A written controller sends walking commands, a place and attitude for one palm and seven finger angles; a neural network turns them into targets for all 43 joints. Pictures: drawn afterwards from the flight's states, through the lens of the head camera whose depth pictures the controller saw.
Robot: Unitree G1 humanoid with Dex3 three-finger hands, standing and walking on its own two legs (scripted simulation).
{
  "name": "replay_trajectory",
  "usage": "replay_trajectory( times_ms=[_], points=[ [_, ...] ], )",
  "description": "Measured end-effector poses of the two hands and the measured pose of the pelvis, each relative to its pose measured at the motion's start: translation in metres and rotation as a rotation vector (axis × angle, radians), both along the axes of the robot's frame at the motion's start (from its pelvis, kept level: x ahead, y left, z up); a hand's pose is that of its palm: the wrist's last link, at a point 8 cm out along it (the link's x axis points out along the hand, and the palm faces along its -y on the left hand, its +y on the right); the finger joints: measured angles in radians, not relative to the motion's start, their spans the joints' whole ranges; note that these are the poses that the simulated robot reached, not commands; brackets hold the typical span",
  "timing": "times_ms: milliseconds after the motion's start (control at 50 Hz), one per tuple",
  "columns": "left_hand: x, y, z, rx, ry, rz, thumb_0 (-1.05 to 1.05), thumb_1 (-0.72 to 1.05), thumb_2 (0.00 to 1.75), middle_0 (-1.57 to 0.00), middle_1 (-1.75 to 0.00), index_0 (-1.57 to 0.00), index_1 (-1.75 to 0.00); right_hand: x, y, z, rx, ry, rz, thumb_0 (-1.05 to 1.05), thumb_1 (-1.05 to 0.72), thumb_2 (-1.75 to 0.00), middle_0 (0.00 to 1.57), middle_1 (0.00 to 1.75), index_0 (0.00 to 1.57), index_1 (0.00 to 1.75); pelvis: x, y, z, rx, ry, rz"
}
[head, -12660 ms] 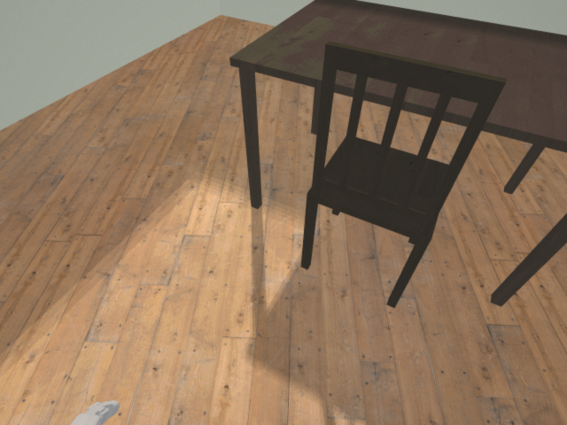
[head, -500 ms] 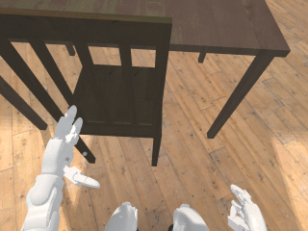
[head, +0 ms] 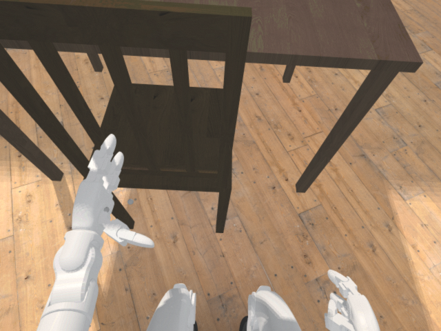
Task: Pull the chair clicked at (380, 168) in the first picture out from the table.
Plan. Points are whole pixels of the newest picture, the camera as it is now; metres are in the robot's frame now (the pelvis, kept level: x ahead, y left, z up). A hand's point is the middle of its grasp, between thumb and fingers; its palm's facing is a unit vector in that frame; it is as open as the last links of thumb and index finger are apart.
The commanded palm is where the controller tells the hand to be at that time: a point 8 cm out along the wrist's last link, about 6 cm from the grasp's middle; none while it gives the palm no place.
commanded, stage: aim the fingers beside a spindle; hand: left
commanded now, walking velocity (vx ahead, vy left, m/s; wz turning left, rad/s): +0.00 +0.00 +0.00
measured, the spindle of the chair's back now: (136, 122) +0.48 +0.18 +0.04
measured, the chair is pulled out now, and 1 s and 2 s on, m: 0.00 0.00 0.00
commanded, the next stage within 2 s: none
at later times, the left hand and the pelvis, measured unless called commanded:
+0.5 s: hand (132, 205) +0.32 +0.16 +0.02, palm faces -0.04 -1.00 -0.03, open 16.9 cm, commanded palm +0.31 +0.22 +0.02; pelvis +0.00 -0.01 +0.00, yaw +0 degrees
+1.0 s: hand (135, 203) +0.33 +0.16 +0.01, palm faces -0.05 -1.00 -0.02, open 16.9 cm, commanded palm +0.31 +0.22 +0.02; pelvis +0.00 -0.01 +0.00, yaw +0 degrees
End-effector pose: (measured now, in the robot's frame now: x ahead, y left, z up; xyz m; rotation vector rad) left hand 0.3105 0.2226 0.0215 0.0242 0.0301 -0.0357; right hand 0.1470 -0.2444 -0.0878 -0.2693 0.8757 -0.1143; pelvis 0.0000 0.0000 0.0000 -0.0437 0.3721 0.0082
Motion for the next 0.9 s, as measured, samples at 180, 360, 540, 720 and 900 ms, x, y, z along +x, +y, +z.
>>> replay_trajectory(
  times_ms=[180,360,540,720,900],
  points=[
    [0.002,-0.004,0.000,0.005,0.000,-0.005,-0.01,-0.49,0.30,-0.06,-0.08,-0.06,-0.08,-0.006,-0.004,-0.006,0.010,0.035,-0.023,0.01,-0.90,-0.90,0.20,0.30,0.20,0.30,0.002,-0.003,-0.001,0.004,0.008,-0.008],
    [-0.007,0.004,-0.005,0.012,0.038,0.034,-0.01,-0.49,0.30,-0.06,-0.08,-0.06,-0.08,-0.002,-0.008,-0.004,0.019,0.030,-0.018,0.01,-0.90,-0.90,0.20,0.30,0.20,0.30,0.004,-0.008,0.001,0.008,0.003,-0.004],
    [-0.004,-0.009,0.006,0.005,-0.037,-0.017,-0.01,-0.49,0.30,-0.06,-0.08,-0.06,-0.08,0.004,-0.013,-0.003,-0.007,0.004,-0.008,0.01,-0.90,-0.90,0.20,0.30,0.20,0.30,0.001,-0.009,-0.001,0.003,0.000,0.003],
    [0.002,0.002,-0.014,0.005,0.062,0.034,-0.01,-0.49,0.30,-0.06,-0.08,-0.06,-0.08,0.000,-0.012,-0.005,0.013,0.010,-0.018,0.01,-0.90,-0.90,0.20,0.30,0.20,0.30,-0.001,-0.012,-0.003,0.011,0.008,-0.007],
    [-0.008,0.001,0.014,0.017,-0.049,-0.002,-0.01,-0.49,0.30,-0.06,-0.08,-0.06,-0.08,-0.005,-0.010,-0.005,0.007,0.026,-0.013,0.01,-0.90,-0.90,0.20,0.30,0.20,0.30,0.002,-0.008,0.001,0.002,-0.002,0.003]
  ],
)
